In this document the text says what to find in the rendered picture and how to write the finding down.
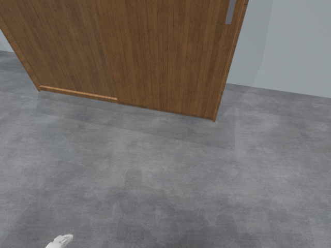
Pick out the robot left hand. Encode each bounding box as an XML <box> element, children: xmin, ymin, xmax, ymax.
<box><xmin>45</xmin><ymin>234</ymin><xmax>73</xmax><ymax>248</ymax></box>

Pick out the wardrobe door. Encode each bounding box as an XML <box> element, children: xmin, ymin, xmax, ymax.
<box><xmin>93</xmin><ymin>0</ymin><xmax>244</xmax><ymax>118</ymax></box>
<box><xmin>0</xmin><ymin>0</ymin><xmax>117</xmax><ymax>98</ymax></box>

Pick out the handle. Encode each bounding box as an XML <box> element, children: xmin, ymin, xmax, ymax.
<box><xmin>225</xmin><ymin>0</ymin><xmax>236</xmax><ymax>24</ymax></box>

